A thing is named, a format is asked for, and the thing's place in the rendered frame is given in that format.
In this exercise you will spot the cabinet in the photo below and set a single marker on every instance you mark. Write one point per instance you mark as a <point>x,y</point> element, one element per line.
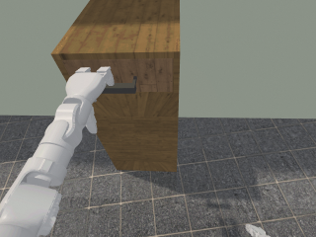
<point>139,131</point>

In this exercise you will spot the handle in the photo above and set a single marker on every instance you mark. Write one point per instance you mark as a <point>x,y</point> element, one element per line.
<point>121,88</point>

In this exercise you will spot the robot right hand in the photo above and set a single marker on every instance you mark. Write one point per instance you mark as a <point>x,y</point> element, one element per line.
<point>256,231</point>

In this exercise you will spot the drawer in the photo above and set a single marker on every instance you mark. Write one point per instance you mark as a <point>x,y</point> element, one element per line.
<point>153,74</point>

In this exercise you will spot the robot left hand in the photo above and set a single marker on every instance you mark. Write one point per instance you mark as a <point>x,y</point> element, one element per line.
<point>90,86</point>

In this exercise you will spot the robot left forearm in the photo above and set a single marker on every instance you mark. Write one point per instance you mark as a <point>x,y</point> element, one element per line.
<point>47,167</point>

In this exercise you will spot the left robot upper arm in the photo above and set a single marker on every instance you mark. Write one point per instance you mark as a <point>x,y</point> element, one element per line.
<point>30,212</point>

